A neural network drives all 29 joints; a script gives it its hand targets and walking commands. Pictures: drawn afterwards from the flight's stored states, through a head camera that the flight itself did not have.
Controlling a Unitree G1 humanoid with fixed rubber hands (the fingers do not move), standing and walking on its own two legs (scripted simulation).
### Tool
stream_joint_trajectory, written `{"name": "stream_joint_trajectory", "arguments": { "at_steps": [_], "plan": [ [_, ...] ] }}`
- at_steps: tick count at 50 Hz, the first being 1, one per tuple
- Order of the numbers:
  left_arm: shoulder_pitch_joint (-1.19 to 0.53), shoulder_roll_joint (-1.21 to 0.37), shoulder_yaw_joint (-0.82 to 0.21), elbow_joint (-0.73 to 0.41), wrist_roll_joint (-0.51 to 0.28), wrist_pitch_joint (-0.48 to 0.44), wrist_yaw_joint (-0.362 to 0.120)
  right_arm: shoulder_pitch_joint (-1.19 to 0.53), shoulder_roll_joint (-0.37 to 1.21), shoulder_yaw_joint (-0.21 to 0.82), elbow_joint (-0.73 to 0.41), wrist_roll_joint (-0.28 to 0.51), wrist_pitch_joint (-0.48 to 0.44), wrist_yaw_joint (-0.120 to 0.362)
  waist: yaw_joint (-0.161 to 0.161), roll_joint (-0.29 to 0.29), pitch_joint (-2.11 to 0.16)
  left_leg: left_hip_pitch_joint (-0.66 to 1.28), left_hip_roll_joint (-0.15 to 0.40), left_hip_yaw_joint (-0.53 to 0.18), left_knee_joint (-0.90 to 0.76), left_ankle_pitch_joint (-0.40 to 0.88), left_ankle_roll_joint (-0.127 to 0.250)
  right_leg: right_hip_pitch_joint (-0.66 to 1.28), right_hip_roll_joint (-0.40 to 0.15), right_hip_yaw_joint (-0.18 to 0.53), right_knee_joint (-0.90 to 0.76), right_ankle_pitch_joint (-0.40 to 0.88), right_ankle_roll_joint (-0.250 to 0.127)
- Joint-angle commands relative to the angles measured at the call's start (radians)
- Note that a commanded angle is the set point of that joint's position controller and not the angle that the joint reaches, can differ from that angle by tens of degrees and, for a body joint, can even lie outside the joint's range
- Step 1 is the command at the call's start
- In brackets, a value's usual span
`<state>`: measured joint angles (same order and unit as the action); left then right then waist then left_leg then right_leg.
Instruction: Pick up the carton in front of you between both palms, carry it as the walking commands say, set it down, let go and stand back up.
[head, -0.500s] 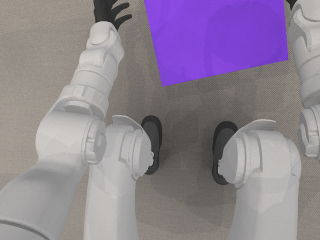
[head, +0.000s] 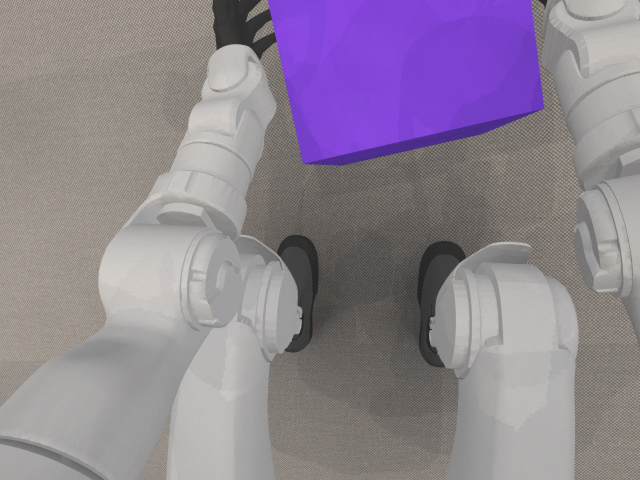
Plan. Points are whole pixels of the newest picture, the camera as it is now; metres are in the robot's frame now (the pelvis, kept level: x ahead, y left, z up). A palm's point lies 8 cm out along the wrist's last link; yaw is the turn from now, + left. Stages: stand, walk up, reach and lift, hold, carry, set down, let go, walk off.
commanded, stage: reach and lift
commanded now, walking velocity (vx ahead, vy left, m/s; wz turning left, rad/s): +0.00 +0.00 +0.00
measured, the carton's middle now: (396, 59) +0.51 -0.06 -0.25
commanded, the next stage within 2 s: none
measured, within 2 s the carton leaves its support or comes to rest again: leaves its support in 0.10 s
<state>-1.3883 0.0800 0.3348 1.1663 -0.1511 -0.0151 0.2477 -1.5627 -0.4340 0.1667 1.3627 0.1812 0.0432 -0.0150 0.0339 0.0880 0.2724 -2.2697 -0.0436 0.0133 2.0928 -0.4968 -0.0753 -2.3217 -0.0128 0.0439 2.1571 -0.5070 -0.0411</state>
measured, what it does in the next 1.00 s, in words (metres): rises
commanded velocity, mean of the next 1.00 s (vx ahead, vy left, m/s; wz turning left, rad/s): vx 0.00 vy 0.00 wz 0.00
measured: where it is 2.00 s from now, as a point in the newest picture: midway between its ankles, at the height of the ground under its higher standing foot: (362, 318)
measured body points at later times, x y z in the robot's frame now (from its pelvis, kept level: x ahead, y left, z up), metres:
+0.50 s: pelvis +0.01 +0.02 +0.05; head +0.27 -0.07 +0.40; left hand +0.51 +0.08 -0.03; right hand +0.51 -0.22 -0.04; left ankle +0.14 +0.14 -0.34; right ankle +0.12 -0.11 -0.34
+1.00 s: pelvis +0.04 +0.02 +0.17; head +0.24 -0.04 +0.57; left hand +0.49 +0.09 +0.12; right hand +0.47 -0.21 +0.11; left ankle +0.14 +0.14 -0.34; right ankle +0.12 -0.11 -0.34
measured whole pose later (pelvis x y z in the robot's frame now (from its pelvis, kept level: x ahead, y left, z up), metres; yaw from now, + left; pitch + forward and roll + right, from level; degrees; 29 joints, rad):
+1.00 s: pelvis +0.04 +0.02 +0.17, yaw -8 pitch +38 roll +2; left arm -0.72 -0.16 0.44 0.52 0.11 0.28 0.16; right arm -0.84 -0.07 -0.28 0.71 -0.15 0.32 0.01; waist 0.01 0.04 -0.20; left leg -1.73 -0.10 -0.06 1.61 -0.53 -0.05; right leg -1.77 0.06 0.08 1.61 -0.49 0.03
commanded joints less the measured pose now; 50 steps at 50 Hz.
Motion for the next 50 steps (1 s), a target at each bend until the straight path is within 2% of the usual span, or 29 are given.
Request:
{"name": "stream_joint_trajectory", "arguments": {
  "at_steps": [1,2,6,10,12,13,16,18,22,25,27,28,32,35,39,44,50],
  "plan": [
    [-0.416,-0.638,-0.151,-0.164,0.050,0.035,-0.200,-0.371,0.753,0.046,-0.199,-0.031,0.013,0.164,-0.001,-0.224,-0.985,0.365,-0.120,0.097,-0.063,0.159,0.023,0.625,0.061,0.031,-0.216,0.183,0.003],
    [-0.433,-0.675,-0.155,-0.190,0.047,0.044,-0.212,-0.378,0.798,0.035,-0.229,-0.038,0.020,0.171,-0.015,-0.222,-1.015,0.385,-0.126,0.098,-0.060,0.148,0.026,0.613,0.068,0.018,-0.214,0.165,0.002],
    [-0.458,-0.833,-0.223,-0.266,0.011,0.073,-0.242,-0.365,0.935,0.024,-0.330,-0.034,0.033,0.182,-0.050,-0.185,-1.145,0.422,-0.142,0.110,-0.051,0.215,0.023,0.688,0.083,-0.006,-0.196,0.275,0.003],
    [-0.436,-0.962,-0.317,-0.349,-0.041,0.100,-0.246,-0.371,1.025,0.084,-0.504,-0.010,0.048,0.169,-0.083,-0.222,-1.403,0.457,-0.153,0.114,-0.048,0.278,0.016,0.899,0.091,-0.033,-0.184,0.404,0.018],
    [-0.421,-0.996,-0.350,-0.431,-0.039,0.114,-0.239,-0.351,1.062,0.109,-0.589,-0.016,0.067,0.156,-0.089,-0.264,-1.492,0.463,-0.163,0.121,-0.062,0.263,0.012,1.008,0.100,-0.045,-0.196,0.420,0.030],
    [-0.444,-0.990,-0.376,-0.485,-0.036,0.119,-0.237,-0.329,1.091,0.120,-0.625,-0.017,0.076,0.152,-0.088,-0.275,-1.541,0.492,-0.164,0.123,-0.075,0.239,0.015,1.027,0.107,-0.050,-0.211,0.385,0.034],
    [-0.445,-1.005,-0.457,-0.655,-0.027,0.155,-0.235,-0.243,1.165,0.130,-0.705,-0.034,0.127,0.143,-0.086,-0.259,-1.638,0.505,-0.175,0.127,-0.121,0.245,0.010,1.142,0.125,-0.057,-0.235,0.440,0.045],
    [-0.449,-0.999,-0.471,-0.716,0.002,0.180,-0.236,-0.183,1.200,0.117,-0.716,-0.057,0.159,0.143,-0.075,-0.237,-1.597,0.498,-0.180,0.134,-0.161,0.174,0.010,1.121,0.135,-0.062,-0.276,0.354,0.051],
    [-0.364,-1.032,-0.397,-0.623,0.103,0.239,-0.251,-0.101,1.290,0.048,-0.621,-0.122,0.214,0.177,-0.025,-0.220,-1.347,0.501,-0.181,0.121,-0.254,0.029,0.026,0.913,0.147,-0.064,-0.388,0.087,0.053],
    [-0.314,-1.046,-0.306,-0.523,0.184,0.264,-0.267,-0.069,1.310,-0.042,-0.516,-0.187,0.232,0.208,0.003,-0.209,-1.209,0.515,-0.180,0.107,-0.313,-0.008,0.034,0.811,0.150,-0.060,-0.452,-0.014,0.047],
    [-0.307,-1.060,-0.267,-0.488,0.217,0.269,-0.279,-0.048,1.308,-0.106,-0.463,-0.230,0.234,0.222,-0.008,-0.196,-1.177,0.524,-0.181,0.100,-0.347,-0.015,0.035,0.801,0.154,-0.059,-0.485,-0.033,0.041],
    [-0.309,-1.072,-0.265,-0.480,0.222,0.268,-0.284,-0.034,1.311,-0.134,-0.445,-0.248,0.232,0.225,-0.025,-0.186,-1.184,0.543,-0.182,0.094,-0.365,-0.019,0.034,0.805,0.155,-0.061,-0.498,-0.039,0.037],
    [-0.269,-1.135,-0.284,-0.470,0.229,0.272,-0.298,0.010,1.314,-0.187,-0.437,-0.297,0.226,0.234,-0.061,-0.130,-1.247,0.632,-0.184,0.083,-0.450,0.018,0.023,0.859,0.162,-0.084,-0.541,0.056,0.031],
    [-0.228,-1.173,-0.322,-0.488,0.222,0.277,-0.303,0.041,1.331,-0.171,-0.475,-0.300,0.226,0.237,-0.069,-0.105,-1.297,0.698,-0.181,0.076,-0.501,0.043,0.017,0.914,0.164,-0.091,-0.574,0.102,0.029],
    [-0.178,-1.218,-0.410,-0.541,0.190,0.282,-0.309,0.073,1.374,-0.092,-0.566,-0.266,0.228,0.239,-0.072,-0.096,-1.374,0.781,-0.176,0.066,-0.556,0.089,0.012,1.008,0.169,-0.094,-0.612,0.168,0.033],
    [-0.098,-1.243,-0.516,-0.595,0.150,0.295,-0.316,0.115,1.425,0.021,-0.671,-0.208,0.239,0.235,-0.061,-0.112,-1.416,0.869,-0.168,0.051,-0.620,0.120,0.014,1.122,0.175,-0.090,-0.670,0.212,0.044],
    [0.020,-1.253,-0.567,-0.599,0.130,0.313,-0.336,0.198,1.472,0.084,-0.716,-0.179,0.256,0.226,-0.048,-0.138,-1.362,0.952,-0.161,0.032,-0.711,0.116,0.021,1.245,0.174,-0.073,-0.768,0.215,0.053]
  ]
}}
